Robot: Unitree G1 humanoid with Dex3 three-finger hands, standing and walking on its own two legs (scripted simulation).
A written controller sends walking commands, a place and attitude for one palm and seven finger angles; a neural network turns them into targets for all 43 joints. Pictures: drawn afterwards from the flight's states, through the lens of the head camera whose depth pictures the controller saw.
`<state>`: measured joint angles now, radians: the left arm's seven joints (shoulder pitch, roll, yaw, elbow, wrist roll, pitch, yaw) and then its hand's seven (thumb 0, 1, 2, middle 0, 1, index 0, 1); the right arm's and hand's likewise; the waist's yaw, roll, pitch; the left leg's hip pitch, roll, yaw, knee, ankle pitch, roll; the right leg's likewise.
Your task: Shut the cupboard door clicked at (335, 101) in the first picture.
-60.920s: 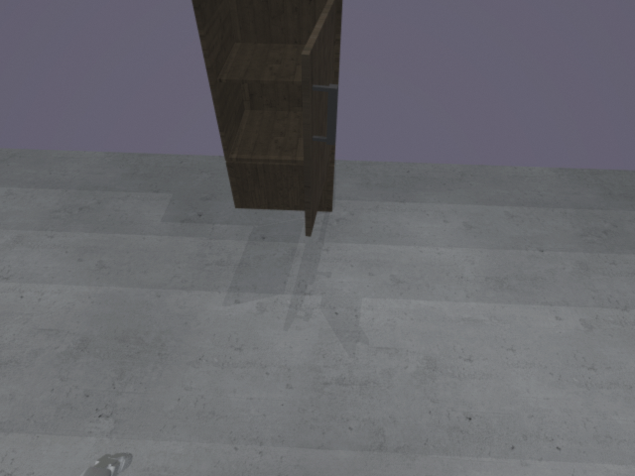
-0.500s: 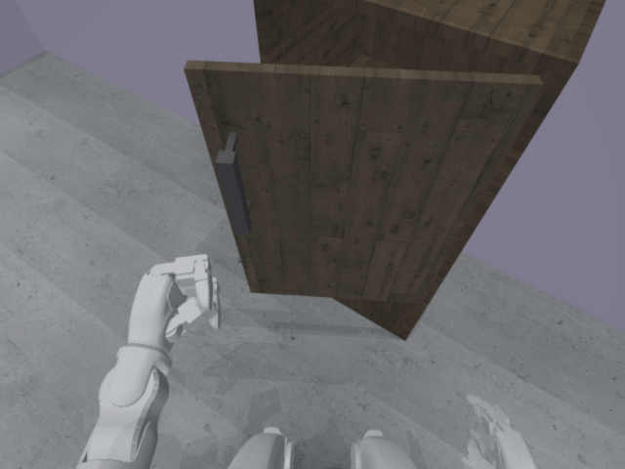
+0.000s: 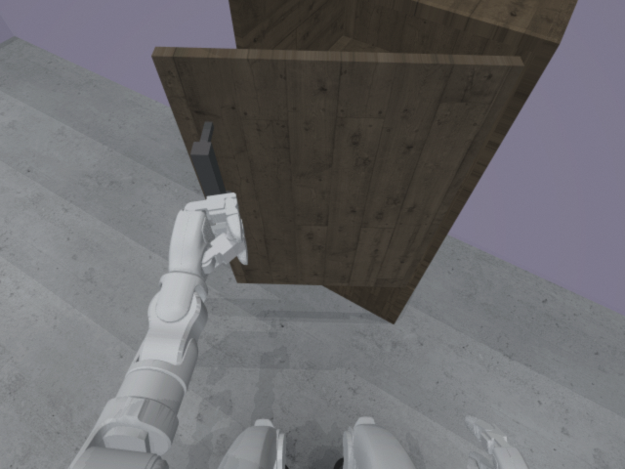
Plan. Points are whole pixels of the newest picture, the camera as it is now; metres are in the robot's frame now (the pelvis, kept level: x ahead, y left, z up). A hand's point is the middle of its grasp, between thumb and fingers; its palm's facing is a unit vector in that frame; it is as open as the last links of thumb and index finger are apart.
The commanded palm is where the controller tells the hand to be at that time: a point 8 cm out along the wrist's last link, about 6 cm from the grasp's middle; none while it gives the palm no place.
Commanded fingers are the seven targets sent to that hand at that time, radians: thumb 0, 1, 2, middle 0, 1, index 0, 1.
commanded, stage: bring the fist close to the handle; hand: left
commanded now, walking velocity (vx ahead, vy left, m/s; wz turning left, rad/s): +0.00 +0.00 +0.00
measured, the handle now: (216, 178) +0.50 +0.14 +0.04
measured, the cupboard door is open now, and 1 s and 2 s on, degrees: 29 25 14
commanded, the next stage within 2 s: push the door shut along its arc in 0.34 s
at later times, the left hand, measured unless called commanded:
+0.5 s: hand (239, 238) +0.39 +0.10 +0.05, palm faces -0.06 -1.00 -0.05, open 3.1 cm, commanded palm +0.37 +0.15 +0.05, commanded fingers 0.00 0.90 0.90 -1.30 -1.50 -1.30 -1.50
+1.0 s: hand (244, 202) +0.45 +0.10 +0.05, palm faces -0.17 -0.98 -0.04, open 3.1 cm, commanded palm +0.44 +0.14 +0.05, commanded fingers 0.00 0.90 0.90 -1.30 -1.50 -1.30 -1.50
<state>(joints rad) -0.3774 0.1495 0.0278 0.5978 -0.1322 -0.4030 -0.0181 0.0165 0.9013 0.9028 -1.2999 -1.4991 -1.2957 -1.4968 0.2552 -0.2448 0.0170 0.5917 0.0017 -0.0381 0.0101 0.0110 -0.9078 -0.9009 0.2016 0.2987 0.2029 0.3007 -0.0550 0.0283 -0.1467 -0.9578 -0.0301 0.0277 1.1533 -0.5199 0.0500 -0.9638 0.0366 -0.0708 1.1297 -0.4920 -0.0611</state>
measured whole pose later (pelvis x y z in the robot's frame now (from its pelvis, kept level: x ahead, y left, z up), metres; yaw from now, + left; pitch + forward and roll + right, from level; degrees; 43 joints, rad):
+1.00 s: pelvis -0.01 +0.01 -0.01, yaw +0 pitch +21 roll -1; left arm -0.76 0.25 0.13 1.04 -0.13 -0.48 -0.16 0.02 0.90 0.90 -1.31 -1.50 -1.30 -1.50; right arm 0.33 -0.27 0.01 0.64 0.01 -0.01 0.02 0.01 -0.91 -0.90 0.20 0.30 0.20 0.30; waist -0.11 0.04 -0.14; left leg -1.05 -0.03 0.03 1.19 -0.51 0.06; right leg -1.06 0.03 -0.07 1.16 -0.48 -0.05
